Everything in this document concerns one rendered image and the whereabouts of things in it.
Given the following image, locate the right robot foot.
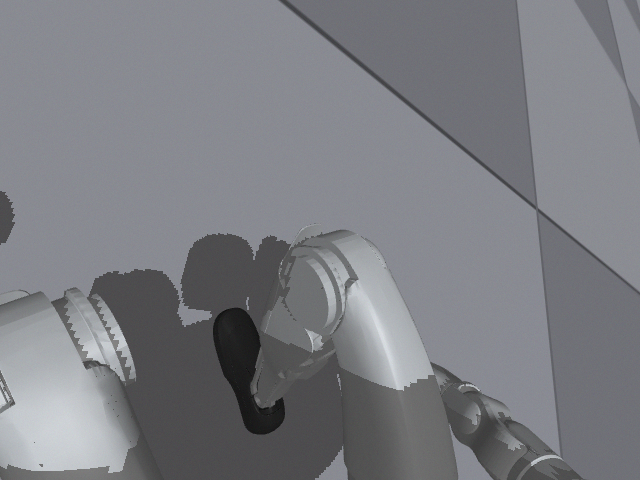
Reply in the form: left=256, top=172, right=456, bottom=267
left=213, top=308, right=285, bottom=435

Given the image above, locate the right robot arm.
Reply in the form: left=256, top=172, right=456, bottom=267
left=442, top=381, right=587, bottom=480

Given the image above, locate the right robot hand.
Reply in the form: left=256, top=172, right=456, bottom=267
left=430, top=362, right=462, bottom=396

